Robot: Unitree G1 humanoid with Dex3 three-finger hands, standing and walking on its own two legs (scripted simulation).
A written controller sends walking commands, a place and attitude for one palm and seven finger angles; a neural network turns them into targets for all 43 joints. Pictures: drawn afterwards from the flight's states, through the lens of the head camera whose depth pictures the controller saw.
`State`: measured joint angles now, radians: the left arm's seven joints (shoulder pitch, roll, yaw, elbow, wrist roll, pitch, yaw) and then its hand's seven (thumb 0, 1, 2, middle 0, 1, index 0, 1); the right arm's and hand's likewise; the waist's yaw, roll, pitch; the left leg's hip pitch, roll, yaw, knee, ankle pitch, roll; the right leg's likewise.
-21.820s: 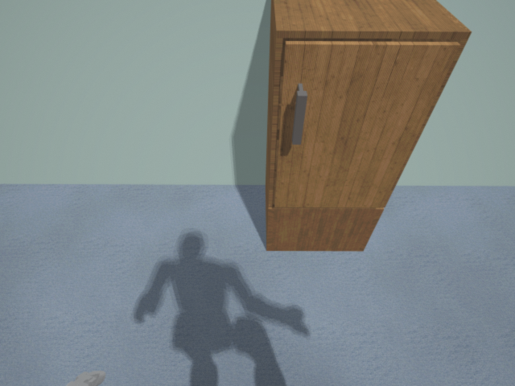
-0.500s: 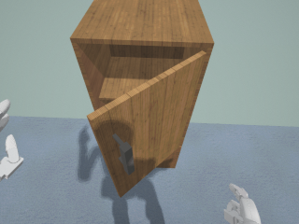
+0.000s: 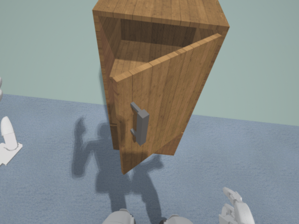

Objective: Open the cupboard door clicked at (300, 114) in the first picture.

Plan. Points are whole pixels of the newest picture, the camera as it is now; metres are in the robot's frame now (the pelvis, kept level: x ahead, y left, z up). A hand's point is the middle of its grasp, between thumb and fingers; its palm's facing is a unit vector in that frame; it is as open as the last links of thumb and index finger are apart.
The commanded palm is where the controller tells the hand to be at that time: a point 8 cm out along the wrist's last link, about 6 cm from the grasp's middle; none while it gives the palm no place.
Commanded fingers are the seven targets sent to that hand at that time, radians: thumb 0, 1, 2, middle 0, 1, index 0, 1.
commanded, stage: step back with the hand held close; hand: left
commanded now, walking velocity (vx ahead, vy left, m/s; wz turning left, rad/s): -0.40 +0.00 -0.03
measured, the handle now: (137, 124) +0.38 +0.06 +0.02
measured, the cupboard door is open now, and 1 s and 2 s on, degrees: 43 43 43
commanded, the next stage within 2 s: stop stepping back and stand still in 0.28 s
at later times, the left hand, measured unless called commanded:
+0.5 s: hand out of the picture +0.13 +0.23 +0.19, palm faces +0.27 -0.86 -0.44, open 7.4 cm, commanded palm +0.08 +0.29 +0.20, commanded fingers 0.00 0.90 0.90 -0.20 -0.30 -0.20 -0.30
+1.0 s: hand out of the picture +0.06 +0.28 +0.19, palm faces +0.38 -0.81 -0.44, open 7.4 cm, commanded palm +0.00 +0.32 +0.20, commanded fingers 0.00 0.90 0.90 -0.20 -0.30 -0.20 -0.30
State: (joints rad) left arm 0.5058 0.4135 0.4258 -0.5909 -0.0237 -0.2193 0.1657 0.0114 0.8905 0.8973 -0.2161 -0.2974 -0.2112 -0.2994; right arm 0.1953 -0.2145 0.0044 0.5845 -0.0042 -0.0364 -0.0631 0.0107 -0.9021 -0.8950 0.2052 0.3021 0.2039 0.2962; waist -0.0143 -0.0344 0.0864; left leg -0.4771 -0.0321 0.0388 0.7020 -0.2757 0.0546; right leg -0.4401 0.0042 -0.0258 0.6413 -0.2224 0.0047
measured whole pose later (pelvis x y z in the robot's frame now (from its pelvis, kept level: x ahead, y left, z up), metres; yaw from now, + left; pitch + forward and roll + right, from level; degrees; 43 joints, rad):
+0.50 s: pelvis -0.10 +0.00 +0.00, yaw -7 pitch +0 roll -3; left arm 0.52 0.50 0.45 -0.60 -0.08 -0.21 0.11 0.01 0.89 0.90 -0.22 -0.30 -0.21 -0.30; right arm 0.17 -0.17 0.03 0.65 -0.01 -0.09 -0.07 0.01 -0.90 -0.89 0.21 0.30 0.21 0.30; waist -0.01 -0.04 0.00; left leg -0.50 -0.02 0.02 0.56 -0.04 0.06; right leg -0.09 0.03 -0.01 0.59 -0.49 0.01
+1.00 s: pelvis -0.16 +0.03 +0.02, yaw -4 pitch -1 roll +1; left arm 0.51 0.43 0.44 -0.49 -0.03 -0.18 0.15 0.01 0.89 0.90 -0.21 -0.30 -0.21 -0.30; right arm 0.21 -0.16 0.02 0.64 -0.01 -0.16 -0.06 0.01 -0.90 -0.90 0.20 0.30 0.20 0.30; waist -0.02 -0.06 0.01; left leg -0.27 0.02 0.06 0.55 -0.26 0.00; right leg -0.23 0.00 -0.03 0.60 -0.36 0.00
